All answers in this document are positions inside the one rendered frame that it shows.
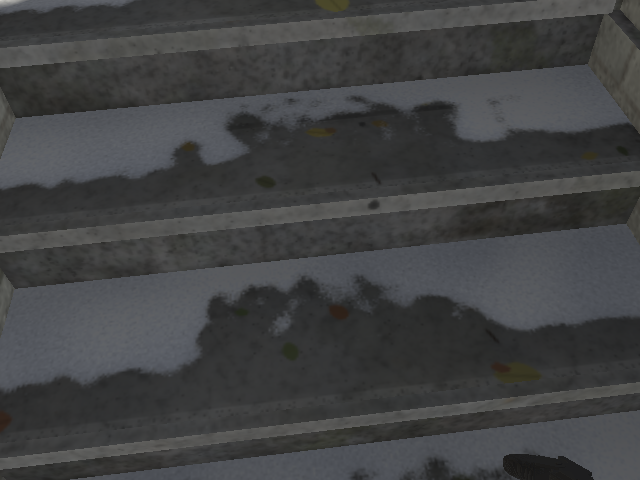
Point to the robot right hand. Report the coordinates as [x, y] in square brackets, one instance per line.
[532, 467]

